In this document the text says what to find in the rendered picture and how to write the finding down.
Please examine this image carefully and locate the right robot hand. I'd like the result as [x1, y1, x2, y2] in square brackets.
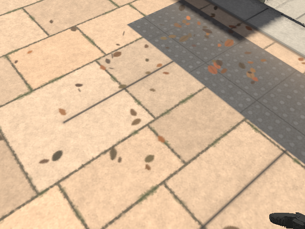
[269, 212, 305, 229]

